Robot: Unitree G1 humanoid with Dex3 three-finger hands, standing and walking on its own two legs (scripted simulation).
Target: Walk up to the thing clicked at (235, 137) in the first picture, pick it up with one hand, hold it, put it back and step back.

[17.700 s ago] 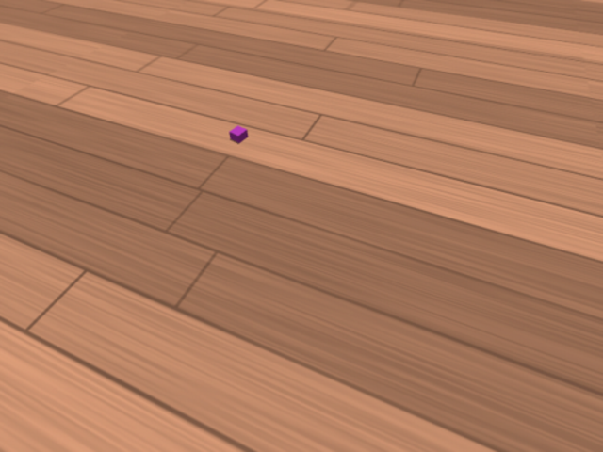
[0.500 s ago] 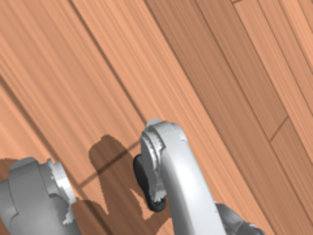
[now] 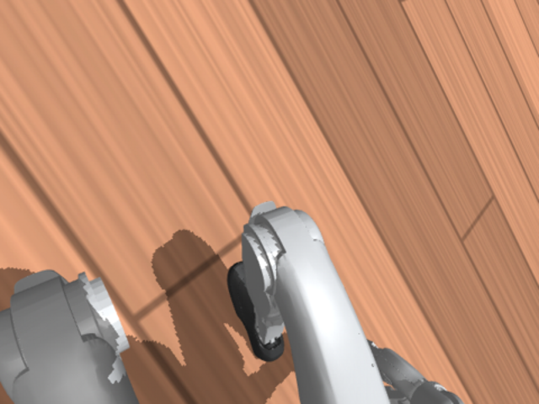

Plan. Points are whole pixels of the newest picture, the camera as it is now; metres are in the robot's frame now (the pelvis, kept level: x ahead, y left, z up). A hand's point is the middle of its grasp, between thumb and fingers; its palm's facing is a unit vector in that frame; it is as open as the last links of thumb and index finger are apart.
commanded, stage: close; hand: left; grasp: from above
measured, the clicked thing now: out of the picture +0.45 +0.36 -0.27
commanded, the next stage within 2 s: settle in 0.84 s
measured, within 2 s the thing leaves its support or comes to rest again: leaves its support in 1.26 s
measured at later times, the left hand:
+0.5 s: hand out of the picture +0.43 +0.36 -0.23, palm faces -0.42 -0.16 -0.89, open 10.1 cm
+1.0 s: hand out of the picture +0.44 +0.36 -0.22, palm faces -0.42 -0.17 -0.89, open 9.7 cm
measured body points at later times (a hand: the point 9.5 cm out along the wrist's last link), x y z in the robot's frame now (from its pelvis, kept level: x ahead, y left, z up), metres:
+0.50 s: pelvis +0.00 +0.00 +0.00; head +0.25 +0.14 +0.34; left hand +0.45 +0.37 -0.18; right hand +0.07 -0.25 -0.05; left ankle +0.06 +0.13 -0.26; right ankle +0.12 -0.15 -0.26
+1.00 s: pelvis +0.00 +0.00 +0.00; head +0.26 +0.15 +0.34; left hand +0.46 +0.37 -0.17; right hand +0.07 -0.25 -0.05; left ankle +0.06 +0.13 -0.26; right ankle +0.12 -0.15 -0.26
